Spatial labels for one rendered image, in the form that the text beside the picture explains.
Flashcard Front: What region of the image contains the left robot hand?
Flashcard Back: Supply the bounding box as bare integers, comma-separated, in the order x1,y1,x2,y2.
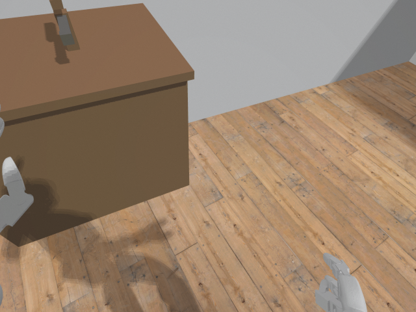
0,105,34,232

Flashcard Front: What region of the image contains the tap lever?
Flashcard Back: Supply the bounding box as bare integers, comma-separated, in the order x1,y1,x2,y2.
57,15,75,46

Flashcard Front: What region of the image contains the counter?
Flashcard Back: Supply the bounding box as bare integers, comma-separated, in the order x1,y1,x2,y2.
0,0,194,247

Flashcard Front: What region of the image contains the right robot hand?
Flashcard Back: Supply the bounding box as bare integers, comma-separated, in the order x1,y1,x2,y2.
315,253,367,312

